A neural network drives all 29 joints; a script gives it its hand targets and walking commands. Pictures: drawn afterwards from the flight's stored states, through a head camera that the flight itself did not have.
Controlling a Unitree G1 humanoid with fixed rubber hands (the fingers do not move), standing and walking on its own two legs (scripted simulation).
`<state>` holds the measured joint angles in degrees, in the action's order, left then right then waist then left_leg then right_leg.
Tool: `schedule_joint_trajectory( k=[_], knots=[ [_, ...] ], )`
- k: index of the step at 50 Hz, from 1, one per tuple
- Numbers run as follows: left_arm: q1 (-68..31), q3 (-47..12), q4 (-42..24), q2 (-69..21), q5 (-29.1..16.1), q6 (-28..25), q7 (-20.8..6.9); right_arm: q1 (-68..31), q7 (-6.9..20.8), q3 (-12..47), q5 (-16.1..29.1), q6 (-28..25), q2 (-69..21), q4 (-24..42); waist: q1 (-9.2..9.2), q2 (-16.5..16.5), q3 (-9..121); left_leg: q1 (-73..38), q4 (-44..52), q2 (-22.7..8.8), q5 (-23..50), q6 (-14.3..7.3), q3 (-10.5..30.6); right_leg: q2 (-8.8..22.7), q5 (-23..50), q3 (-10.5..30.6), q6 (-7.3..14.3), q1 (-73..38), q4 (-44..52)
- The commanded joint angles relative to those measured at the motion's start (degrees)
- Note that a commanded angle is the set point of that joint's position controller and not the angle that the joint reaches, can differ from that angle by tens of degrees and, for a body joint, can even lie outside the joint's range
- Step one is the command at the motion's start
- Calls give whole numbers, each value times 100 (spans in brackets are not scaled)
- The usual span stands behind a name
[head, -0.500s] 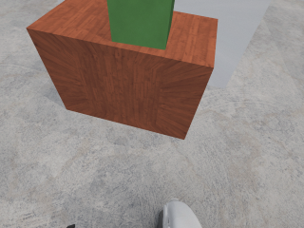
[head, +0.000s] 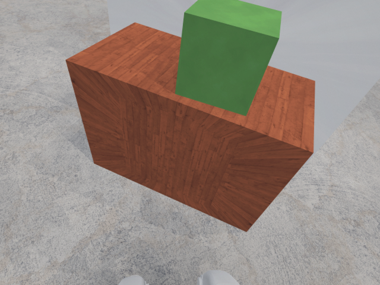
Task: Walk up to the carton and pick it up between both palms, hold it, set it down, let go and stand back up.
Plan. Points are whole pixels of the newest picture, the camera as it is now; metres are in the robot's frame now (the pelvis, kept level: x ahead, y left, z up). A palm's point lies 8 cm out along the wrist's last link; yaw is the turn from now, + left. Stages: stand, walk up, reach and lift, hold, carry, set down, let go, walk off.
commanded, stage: walk up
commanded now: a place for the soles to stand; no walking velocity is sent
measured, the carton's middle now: (226, 54) +0.84 -0.16 +0.10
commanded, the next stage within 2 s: none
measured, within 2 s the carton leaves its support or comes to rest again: neither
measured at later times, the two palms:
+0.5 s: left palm (115, 221) +0.29 +0.16 -0.11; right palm (293, 240) +0.25 -0.31 -0.12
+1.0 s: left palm (129, 172) +0.45 +0.15 -0.12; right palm (275, 187) +0.41 -0.31 -0.11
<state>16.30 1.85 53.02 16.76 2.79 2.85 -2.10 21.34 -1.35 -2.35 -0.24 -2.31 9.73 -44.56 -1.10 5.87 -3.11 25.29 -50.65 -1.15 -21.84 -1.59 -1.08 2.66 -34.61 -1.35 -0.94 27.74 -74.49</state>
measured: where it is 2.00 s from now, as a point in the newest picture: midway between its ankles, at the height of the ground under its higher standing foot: (181, 258)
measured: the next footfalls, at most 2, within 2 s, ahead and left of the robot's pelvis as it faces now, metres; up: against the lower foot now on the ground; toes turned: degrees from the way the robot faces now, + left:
right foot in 0.32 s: +0.30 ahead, -0.20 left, +0.00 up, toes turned -9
left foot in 0.62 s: +0.41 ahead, +0.05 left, +0.00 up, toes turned -1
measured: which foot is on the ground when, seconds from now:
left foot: down 0.00-0.34, up 0.36-0.60, down 0.62-1.00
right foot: up 0.00-0.30, down 0.32-0.64, up 0.66-0.92, down 0.94-1.00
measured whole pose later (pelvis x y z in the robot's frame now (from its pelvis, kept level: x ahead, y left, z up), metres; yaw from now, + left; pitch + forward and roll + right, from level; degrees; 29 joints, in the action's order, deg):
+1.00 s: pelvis +0.36 -0.08 +0.01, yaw -4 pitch -2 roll +0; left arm 11.5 1.0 50.9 11.4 1.3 0.4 0.3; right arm 14.7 -1.1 0.3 -1.2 -0.4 9.7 -45.9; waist -0.4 0.4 -8.1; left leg 18.4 -46.8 -4.2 -23.8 0.4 -4.2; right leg 2.7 -19.5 -3.7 -0.3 21.1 -43.7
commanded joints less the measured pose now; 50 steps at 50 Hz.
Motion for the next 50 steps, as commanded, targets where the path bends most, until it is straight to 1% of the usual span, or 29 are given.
schedule_joint_trajectory(
  k=[1, 3, 4, 6, 8, 11, 13, 15, 16, 17, 18, 19, 21, 24, 27, 28, 30, 31, 32, 33, 34, 39, 42, 43, 45, 47, 48, 49, 50],
  knots=[
    [-41, 59, -712, 506, 73, -329, -53, 209, -154, -372, -66, -274, 1322, 574, 28, -1453, -544, -914, 3817, -1915, -3503, -1110, 3451, 448, 733, 571, -248, 1977, 103],
    [38, 56, -654, 454, 41, -366, -92, 324, -120, -326, -173, -434, 1201, 374, 35, -1860, -509, -1377, 3495, -1819, -1836, -1091, 2645, 476, 1279, 513, -277, 2012, 422],
    [-115, 39, -695, 363, 50, -376, -93, 551, -95, -279, -222, -471, 1036, 230, -86, -1563, -500, -1448, 3431, -1797, -982, -1067, 2363, 472, 1347, 531, -263, 1981, 645],
    [-307, 11, -840, 203, 42, -354, -82, 654, -77, -311, -188, -477, 1220, 222, -220, -1767, -465, -1301, 3460, -1896, -686, -1214, 2089, 616, 1494, 369, -317, 1778, 1025],
    [-358, 3, -945, 185, -12, -392, -123, 366, -79, -291, -287, -445, 1235, 225, -103, -1514, -359, -1661, 3214, -1725, -230, -1190, 1621, 616, 1680, 309, -240, 1591, 1808],
    [-549, -12, -993, 49, -72, -499, -131, 496, -17, -234, -257, -408, 1378, 137, -192, -1351, -400, -1364, 2919, -1659, 845, -1117, 968, 280, 1891, -202, -134, 615, 2712],
    [40, 45, -970, 52, -53, -602, -87, 88, 9, -216, -340, -325, 1452, 91, 233, -1496, -489, -965, 2361, -1556, 1667, -915, 422, 104, 2376, -416, 88, -559, 3528],
    [1269, 282, -608, 337, 3, -716, -3, 327, 108, -50, -356, -202, 1030, -16, 707, -162, 368, -426, 211, -811, 1857, -484, -210, -243, 2871, -457, 203, -2468, 3886],
    [1848, 468, -630, 779, 18, -716, 83, 671, 153, 64, -280, -149, 665, 133, 895, 1133, 1198, 142, -1556, -261, 356, -114, -479, 909, 1892, 1396, 515, -3336, 4372],
    [1900, 548, -742, 1238, -131, -646, 162, 857, 173, 119, -203, -77, 515, 281, 730, 1323, 1188, 1026, -2196, 238, -1517, 90, -105, 1886, 754, 3954, 938, -3480, 5527],
    [1603, 592, -807, 1369, -280, -546, 237, 519, 138, 46, -128, -2, 821, 469, 771, 812, 1104, 1375, -2670, 77, -1413, 89, 365, 2167, -449, 4921, 1386, -3352, 6164],
    [1322, 525, -943, 1151, -302, -498, 297, 106, 142, 53, -127, -2, 982, 527, 760, 232, 619, 1761, -2990, -115, -1120, 149, 410, 2170, -415, 4659, 1556, -3260, 6144],
    [903, 461, -992, 927, -167, -513, 390, -53, 143, 71, -167, -39, 966, 420, 660, 454, 266, 1993, -2757, -362, -1118, 216, 436, 2162, -39, 3624, 1805, -2816, 5809],
    [506, 350, -957, 553, -15, -685, 343, -142, 170, 24, -202, -82, 816, 478, 392, 502, 59, 1057, -1559, -630, -1233, 268, 489, 1975, 1705, 2301, 1722, -1558, 5513],
    [92, 300, -942, 554, 11, -704, 288, -94, 267, 35, -163, -116, 641, 517, 245, 702, 75, 28, -156, -513, -719, 239, 201, 1587, 2201, 1277, 1435, -925, 5176],
    [-144, 286, -938, 603, 49, -657, 276, 132, 260, 26, -125, -134, 561, 438, 53, 505, 140, -531, 389, -396, -43, 183, 20, 1507, 2007, 927, 1349, -609, 4962],
    [-341, 76, -896, 229, 8, -537, 229, 859, 199, -135, -179, -191, 603, 123, -391, -565, 389, -2496, 1266, 18, 1413, 31, -281, 957, 1620, 281, 932, 636, 3713],
    [-187, -88, -900, -140, -61, -488, 170, 835, 147, -147, -206, -198, 867, 150, -365, -1563, 228, -2455, 1926, -739, 1588, -107, 989, 453, 1427, -273, 514, 1025, 2659],
    [210, -167, -957, -269, -115, -392, 151, 756, 77, -223, -120, -197, 1297, 430, -205, -2199, 185, -1650, 3263, -2072, 589, -575, 3287, -111, 49, -313, 115, 832, 1522],
    [365, 24, -915, 139, -145, -213, 210, 485, -10, -293, 41, -122, 1448, 468, -128, -1653, -191, -836, 3741, -2384, -740, -1002, 3924, -48, -854, 122, 94, 480, 1163],
    [310, 24, -894, 174, -113, -132, 212, 331, -55, -277, 104, -101, 1458, 533, -72, -1388, -454, -929, 3853, -2442, -1420, -1027, 3982, 146, -521, 202, 63, 857, 872],
    [192, 27, -619, 145, 8, -251, 239, -113, -118, -170, -119, -249, 974, 580, 4, -1560, 22, -1627, 3090, -2014, 1410, -1051, 2254, 445, 244, 392, -61, 624, 1309],
    [-49, -46, -581, -60, -59, -263, 262, -357, -124, -58, -136, -281, 840, 610, 74, -1530, 222, -1760, 2228, -1820, 5131, -1068, 1149, 385, 707, 130, -62, 155, 1994],
    [-67, -49, -599, -113, -95, -283, 280, -493, -108, -89, -149, -238, 977, 605, 65, -1840, 304, -1700, 1976, -1593, 5618, -970, 733, 344, 1011, 75, -13, -105, 2480],
    [90, -29, -558, -122, -121, -358, 278, -698, -47, -40, -138, -136, 935, 573, 248, -1659, 696, -1431, 1510, -1168, 5417, -699, 255, 53, 2034, -266, 74, -1081, 3362],
    [385, 74, -463, 34, -134, -384, 263, -910, 1, -33, -154, -10, 1010, 558, 458, -951, 1002, -1016, 754, -868, 4360, -358, -18, 98, 4339, -219, 342, -2055, 4064],
    [296, 166, -579, 410, -128, -416, 274, -598, 16, 48, -67, 22, 758, 635, 337, -184, 1502, -614, 129, -600, 2962, -46, -139, 893, 5728, 794, 685, -2676, 4139],
    [-42, 207, -661, 672, -276, -384, 283, -401, -32, 119, 7, 130, 487, 490, 294, 291, 1410, -676, -316, -87, 751, 178, -307, 1687, 6132, 1566, 1376, -2240, 4373],
    [-272, 203, -626, 621, -359, -334, 271, -472, -97, 153, -21, 213, 460, 442, 273, 566, 1137, -852, 153, -35, -424, 180, -79, 1686, 5811, 1585, 1573, -1811, 4483]
  ],
)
